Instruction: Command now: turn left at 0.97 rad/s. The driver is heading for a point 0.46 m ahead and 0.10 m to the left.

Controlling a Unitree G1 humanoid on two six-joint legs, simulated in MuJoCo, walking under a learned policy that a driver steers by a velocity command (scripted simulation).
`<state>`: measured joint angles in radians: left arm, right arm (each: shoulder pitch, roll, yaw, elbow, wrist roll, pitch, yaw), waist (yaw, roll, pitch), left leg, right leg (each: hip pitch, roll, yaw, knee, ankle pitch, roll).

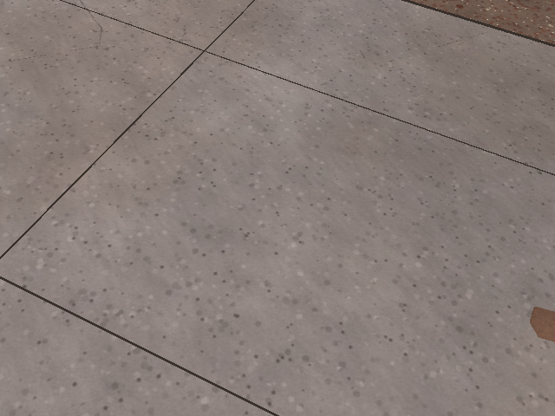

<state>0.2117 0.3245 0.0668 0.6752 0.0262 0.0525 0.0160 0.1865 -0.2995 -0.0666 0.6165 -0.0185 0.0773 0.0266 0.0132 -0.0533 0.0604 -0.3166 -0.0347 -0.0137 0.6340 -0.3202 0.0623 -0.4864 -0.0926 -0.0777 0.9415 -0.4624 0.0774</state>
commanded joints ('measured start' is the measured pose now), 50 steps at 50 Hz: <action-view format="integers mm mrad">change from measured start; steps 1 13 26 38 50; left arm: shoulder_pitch -30 -89 1 98 -69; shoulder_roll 82 65 123 144 14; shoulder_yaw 18 -7 9 37 7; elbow -91 -90 -64 52 1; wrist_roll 1 -16 0 -24 -5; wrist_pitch -23 -33 -62 -94 -53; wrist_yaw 7 5 11 -42 -106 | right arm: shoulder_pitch -51 47 11 53 200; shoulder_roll -201 -215 -155 -86 -64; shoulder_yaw -63 -78 -50 12 20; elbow -73 -44 -23 31 118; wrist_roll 1 -1 -18 -6 -7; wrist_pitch -10 -18 -22 -124 -190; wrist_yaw -32 -7 64 14 -30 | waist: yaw -1 -52 11 -83 -49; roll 227 190 -98 -9 149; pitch -47 -122 -48 13 57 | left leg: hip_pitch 108 157 -420 310 322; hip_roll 194 138 -2 -4 274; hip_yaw -322 -563 -51 65 18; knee -303 -212 576 -226 -542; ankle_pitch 305 440 21 90 106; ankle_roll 152 155 -70 -37 -14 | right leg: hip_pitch -174 16 433 -17 -463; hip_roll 34 163 -148 -76 6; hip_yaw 108 173 307 283 112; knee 134 -204 -806 -671 288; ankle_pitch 103 78 -186 -29 382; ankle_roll -9 -55 -191 -263 -127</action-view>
